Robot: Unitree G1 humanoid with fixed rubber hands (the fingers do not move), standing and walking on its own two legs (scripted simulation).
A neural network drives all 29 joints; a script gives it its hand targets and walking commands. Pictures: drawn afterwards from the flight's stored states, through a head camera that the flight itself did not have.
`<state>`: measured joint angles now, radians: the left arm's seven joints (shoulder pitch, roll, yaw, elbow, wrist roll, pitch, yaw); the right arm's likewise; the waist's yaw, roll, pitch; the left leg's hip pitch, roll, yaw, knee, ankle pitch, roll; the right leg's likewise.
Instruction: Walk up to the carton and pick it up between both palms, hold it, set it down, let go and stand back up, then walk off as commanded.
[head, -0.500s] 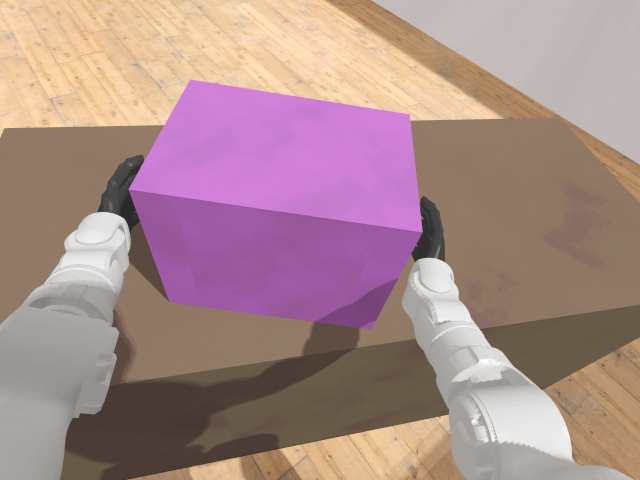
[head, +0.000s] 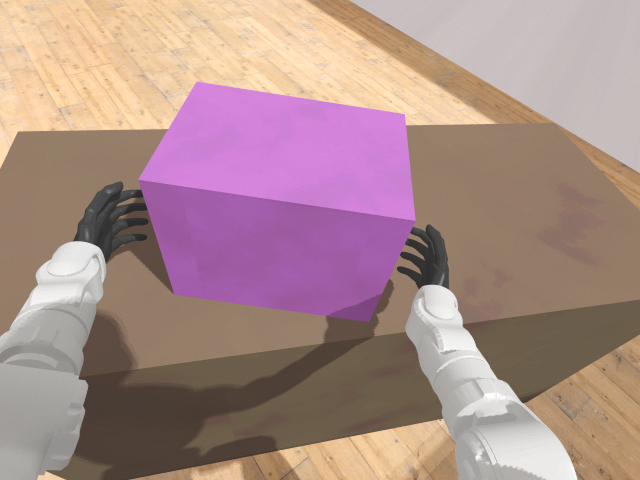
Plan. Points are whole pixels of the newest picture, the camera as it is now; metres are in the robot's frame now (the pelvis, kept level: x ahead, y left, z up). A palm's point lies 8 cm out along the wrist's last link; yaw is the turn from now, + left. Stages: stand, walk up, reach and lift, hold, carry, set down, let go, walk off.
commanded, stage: set down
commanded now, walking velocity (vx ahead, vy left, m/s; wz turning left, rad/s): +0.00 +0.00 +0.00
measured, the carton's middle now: (286, 206) +0.49 -0.05 +0.05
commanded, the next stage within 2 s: none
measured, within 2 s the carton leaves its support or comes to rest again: neither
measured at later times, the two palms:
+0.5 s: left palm (31, 293) +0.39 +0.26 +0.05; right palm (424, 301) +0.31 -0.21 +0.04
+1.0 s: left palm (7, 336) +0.33 +0.27 +0.06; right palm (440, 333) +0.26 -0.21 +0.04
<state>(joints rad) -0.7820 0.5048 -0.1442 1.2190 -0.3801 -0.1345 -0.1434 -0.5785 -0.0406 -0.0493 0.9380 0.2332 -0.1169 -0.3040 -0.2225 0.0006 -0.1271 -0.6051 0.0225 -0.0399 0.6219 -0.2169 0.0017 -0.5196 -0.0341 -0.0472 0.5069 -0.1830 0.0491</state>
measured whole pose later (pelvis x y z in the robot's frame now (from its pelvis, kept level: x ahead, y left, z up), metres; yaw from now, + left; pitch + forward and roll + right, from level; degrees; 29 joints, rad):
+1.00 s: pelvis +0.02 +0.00 +0.01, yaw +1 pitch +1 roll -2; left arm -0.15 0.64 -0.04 0.41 -0.41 0.12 -0.22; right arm 0.03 -0.04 0.01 0.14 0.24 0.16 -0.37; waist -0.09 -0.01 0.01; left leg -0.32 0.02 -0.04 0.52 -0.22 0.00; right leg -0.23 -0.03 -0.05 0.39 -0.18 0.05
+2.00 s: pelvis +0.04 -0.01 +0.02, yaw +1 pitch +0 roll -2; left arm 0.31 0.67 0.00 0.04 -0.41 0.06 -0.20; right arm 0.42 -0.04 0.00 -0.10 0.24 0.18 -0.34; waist 0.01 -0.01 0.05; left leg -0.25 0.02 -0.04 0.49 -0.25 -0.01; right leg -0.17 -0.03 -0.05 0.38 -0.22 0.04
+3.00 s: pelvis +0.05 -0.02 +0.02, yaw +0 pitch +1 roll -1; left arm 0.30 0.48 0.02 0.26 -0.25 0.03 -0.13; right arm 0.42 -0.05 -0.05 0.26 0.18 -0.10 -0.13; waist 0.01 0.00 0.06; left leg -0.21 0.03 -0.04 0.43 -0.23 -0.03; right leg -0.15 -0.03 -0.05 0.36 -0.22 0.03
